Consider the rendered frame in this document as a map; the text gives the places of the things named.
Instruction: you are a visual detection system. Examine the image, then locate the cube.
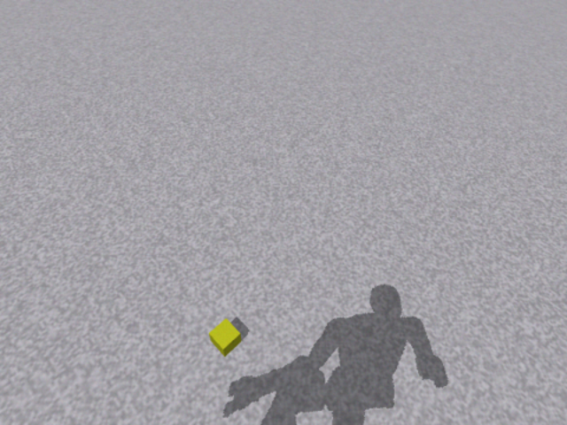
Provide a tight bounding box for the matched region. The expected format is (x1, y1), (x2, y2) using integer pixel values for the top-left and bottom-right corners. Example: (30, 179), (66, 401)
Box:
(209, 319), (241, 357)

